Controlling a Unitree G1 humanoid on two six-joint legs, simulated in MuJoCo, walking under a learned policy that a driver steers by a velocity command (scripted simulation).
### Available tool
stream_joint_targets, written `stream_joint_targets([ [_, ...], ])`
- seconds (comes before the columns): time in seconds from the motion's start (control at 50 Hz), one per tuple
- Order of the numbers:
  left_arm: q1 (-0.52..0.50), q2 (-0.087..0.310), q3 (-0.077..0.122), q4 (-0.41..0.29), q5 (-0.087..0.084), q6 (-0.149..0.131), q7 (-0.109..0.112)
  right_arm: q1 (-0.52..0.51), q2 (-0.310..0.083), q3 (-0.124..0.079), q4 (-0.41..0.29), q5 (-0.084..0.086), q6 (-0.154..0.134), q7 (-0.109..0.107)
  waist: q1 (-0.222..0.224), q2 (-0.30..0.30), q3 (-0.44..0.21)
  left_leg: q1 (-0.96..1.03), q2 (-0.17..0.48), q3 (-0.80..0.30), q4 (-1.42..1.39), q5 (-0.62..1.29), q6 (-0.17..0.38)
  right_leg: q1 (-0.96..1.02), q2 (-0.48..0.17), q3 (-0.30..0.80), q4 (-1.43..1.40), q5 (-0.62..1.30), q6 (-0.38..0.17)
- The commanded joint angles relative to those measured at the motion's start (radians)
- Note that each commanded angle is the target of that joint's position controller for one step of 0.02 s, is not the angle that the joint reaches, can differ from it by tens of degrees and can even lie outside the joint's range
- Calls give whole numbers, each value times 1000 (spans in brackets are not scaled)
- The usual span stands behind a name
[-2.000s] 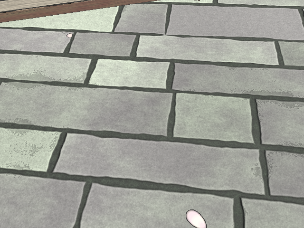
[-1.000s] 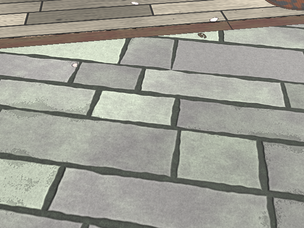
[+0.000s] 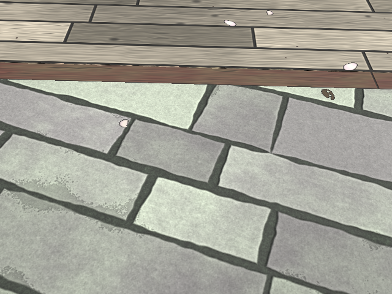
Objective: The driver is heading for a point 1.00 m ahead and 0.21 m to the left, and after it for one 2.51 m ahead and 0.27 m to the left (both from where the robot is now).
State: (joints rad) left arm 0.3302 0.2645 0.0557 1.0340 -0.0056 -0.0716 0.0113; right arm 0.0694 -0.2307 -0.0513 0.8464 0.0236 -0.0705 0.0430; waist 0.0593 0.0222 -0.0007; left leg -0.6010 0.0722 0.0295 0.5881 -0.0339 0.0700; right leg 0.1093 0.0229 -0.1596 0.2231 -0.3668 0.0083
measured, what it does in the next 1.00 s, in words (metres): walks ahead, turning left: left foot, then right foot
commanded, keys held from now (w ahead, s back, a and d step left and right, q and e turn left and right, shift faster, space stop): w+q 0.38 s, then w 0.62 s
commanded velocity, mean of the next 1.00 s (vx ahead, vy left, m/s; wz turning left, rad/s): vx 0.50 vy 0.00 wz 0.32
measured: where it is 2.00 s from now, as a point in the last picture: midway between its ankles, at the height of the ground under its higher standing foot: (149, 140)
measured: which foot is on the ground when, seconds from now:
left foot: up 0.00-0.02, down 0.04-0.56, up 0.58-1.00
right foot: down 0.00-0.06, up 0.08-0.52, down 0.54-1.00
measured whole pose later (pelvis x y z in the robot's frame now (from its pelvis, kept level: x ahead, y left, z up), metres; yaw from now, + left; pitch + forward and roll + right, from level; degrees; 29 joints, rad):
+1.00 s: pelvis +0.58 +0.10 +0.01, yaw +18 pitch +3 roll -1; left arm 0.40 0.27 0.05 0.95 -0.02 -0.07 -0.01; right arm 0.03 -0.24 -0.04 0.68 0.02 -0.08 0.03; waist 0.11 0.03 0.01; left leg -0.58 0.05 -0.01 0.53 -0.01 0.03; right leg 0.04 0.03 -0.02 0.24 -0.33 -0.02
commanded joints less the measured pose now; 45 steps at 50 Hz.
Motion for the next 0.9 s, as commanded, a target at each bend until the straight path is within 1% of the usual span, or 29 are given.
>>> stream_joint_targets([
  [0.02,-24,185,38,-54,-3,20,12,69,-140,-48,-66,-1,-13,15,-113,-99,-40,188,-93,83,-31,-97,61,-12,-278,6,291,961,-117],
  [0.04,-19,166,29,-73,5,24,19,245,-213,-85,-22,2,-10,6,-185,-65,-138,460,-97,24,-41,-72,102,-156,-234,-22,540,918,-79],
  [0.06,41,79,-1,-122,23,4,11,368,-335,-119,-11,-5,-3,-10,-171,141,-270,846,154,-446,-80,-182,257,-568,-108,-33,944,501,-10],
  [0.08,28,43,-20,-137,18,-42,-4,368,-312,-103,-22,-1,-8,-8,-146,210,-375,1008,288,-879,-279,-249,356,-812,45,162,1151,-176,5],
  [0.1,-67,128,3,-163,-21,-76,-19,353,-237,-80,-24,-10,-12,-10,-174,154,-303,983,252,-759,-290,-242,292,-924,-27,261,1197,-135,-28],
  [0.12,-125,136,3,-178,-34,-94,-21,297,-195,-70,-37,-11,-15,-14,-160,94,-200,855,210,-600,-284,-162,251,-936,-74,247,1149,-53,-49],
  [0.14,-144,130,7,-177,-19,-97,-14,222,-171,-62,-57,-14,-16,-14,-117,1,-129,693,171,-490,-300,-73,227,-886,-114,239,1052,11,-50],
  [0.16,-144,141,19,-173,-3,-85,-7,167,-137,-50,-78,-21,-17,-15,-78,-9,-89,568,136,-413,-325,10,208,-805,-144,240,967,47,-46],
  [0.18,-132,135,23,-178,2,-68,-6,143,-130,-47,-91,-28,-17,-16,-50,10,-73,490,120,-393,-349,45,210,-749,-152,243,926,61,-37],
  [0.24,-160,99,22,-204,20,-37,1,171,-175,-58,-94,-14,-21,-33,-36,12,-36,389,89,-320,-387,122,222,-731,-136,217,770,142,13],
  [0.28,-247,87,19,-237,22,-35,3,205,-194,-64,-90,-9,-19,-48,-61,17,-9,365,60,-285,-391,109,201,-739,-112,210,605,274,36],
  [0.34,-352,62,9,-271,13,-43,-7,244,-194,-65,-84,-6,-10,-57,-102,54,8,328,17,-253,-379,10,152,-659,-60,197,380,458,36],
  [0.4,-408,79,10,-302,0,-50,-16,287,-188,-65,-65,-1,-6,-57,-125,72,12,376,43,-300,-348,-46,136,-626,-43,211,296,501,26],
  [0.46,-400,111,16,-308,3,-66,-33,310,-171,-61,-51,-6,1,-66,-119,84,8,498,98,-356,-269,-19,126,-625,-54,225,252,430,-5],
  [0.5,-336,131,24,-295,5,-76,-37,306,-174,-61,-53,-13,10,-68,-81,104,-8,543,102,-369,-192,117,111,-544,-37,191,223,342,-41],
  [0.52,-236,161,39,-267,13,-81,-33,298,-156,-53,-61,-16,12,-65,-35,94,-70,538,52,-340,-79,242,89,-398,-33,180,208,341,-74],
  [0.54,-80,205,52,-246,24,-83,-29,286,-126,-36,-82,-26,11,-61,36,36,-205,425,-5,-284,161,164,57,-144,-156,299,254,356,-137],
  [0.56,69,294,81,-207,28,-70,-28,439,-63,-18,-81,-4,-4,-57,9,-238,-350,55,-156,-173,530,-186,-32,246,-368,710,219,207,-310],
  [0.58,95,226,67,-184,-5,-62,-39,447,-104,-17,-71,9,-14,-57,22,-306,-338,-125,-154,-211,669,-546,-36,279,-424,950,86,-20,-331],
  [0.6,28,158,47,-202,-15,-59,-38,333,-180,-35,-88,17,-18,-55,36,-182,-179,-200,-99,-229,727,-477,-27,152,-389,837,66,-120,-280],
  [0.62,-47,134,36,-222,-4,-50,-35,242,-182,-34,-111,7,-18,-56,21,-92,-89,-184,-50,-179,704,-393,-22,6,-349,702,48,-61,-245],
  [0.64,-95,113,26,-226,6,-45,-37,192,-170,-34,-128,-11,-19,-56,-3,-62,-18,-161,-16,-153,638,-336,-23,-124,-311,616,15,38,-240],
  [0.66,-117,94,18,-228,16,-47,-37,194,-159,-38,-131,-18,-17,-54,-32,-85,-4,-109,19,-147,579,-295,-21,-195,-279,553,-6,124,-228],
  [0.68,-120,87,15,-223,17,-47,-37,210,-139,-35,-129,-16,-13,-52,-47,-106,-4,-69,31,-135,543,-277,-24,-234,-253,505,-27,181,-225],
  [0.72,-96,108,19,-208,8,-51,-35,211,-106,-27,-134,-16,-9,-52,-54,-115,-6,-65,44,-108,474,-247,-38,-256,-242,436,-57,291,-240],
  [0.76,-70,142,28,-194,2,-50,-27,151,-95,-20,-159,-22,-10,-53,-45,-93,3,-98,54,-91,367,-166,-58,-248,-245,384,-79,390,-250],
  [0.8,-49,151,30,-184,-4,-42,-20,91,-81,-12,-174,-22,-13,-49,-29,-85,6,-84,48,-74,235,-50,-67,-242,-220,318,-85,444,-230],
  [0.86,7,158,28,-162,-14,-32,-16,-9,-65,-3,-198,-14,-19,-38,8,-87,25,-19,14,-39,61,91,-69,-241,-189,250,-82,444,-201],
  [0.9,53,162,26,-143,-17,-24,-16,-71,-67,-1,-218,-6,-22,-28,31,-89,42,-10,-2,-29,3,114,-67,-203,-209,255,-70,429,-199],
])
Velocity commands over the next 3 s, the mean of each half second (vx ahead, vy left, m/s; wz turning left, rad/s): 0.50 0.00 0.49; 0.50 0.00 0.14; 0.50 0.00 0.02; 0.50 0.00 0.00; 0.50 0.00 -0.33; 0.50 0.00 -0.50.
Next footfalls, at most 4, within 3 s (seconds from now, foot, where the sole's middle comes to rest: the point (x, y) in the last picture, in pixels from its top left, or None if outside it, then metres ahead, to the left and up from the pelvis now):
0.04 left None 0.20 0.11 -0.76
0.54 right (222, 283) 0.52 -0.04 -0.76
1.06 left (136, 221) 0.73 0.29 -0.76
1.58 right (183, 151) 1.08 0.14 -0.76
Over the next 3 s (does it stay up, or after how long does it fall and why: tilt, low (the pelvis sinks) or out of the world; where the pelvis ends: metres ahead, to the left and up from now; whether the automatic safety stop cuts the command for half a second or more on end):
stays up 1.63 0.33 0.02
